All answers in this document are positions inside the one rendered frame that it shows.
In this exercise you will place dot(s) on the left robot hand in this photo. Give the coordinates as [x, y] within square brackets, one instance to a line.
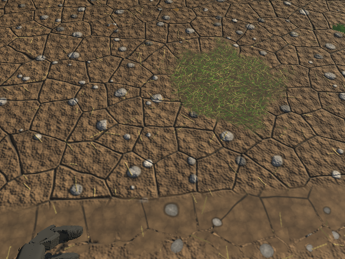
[47, 239]

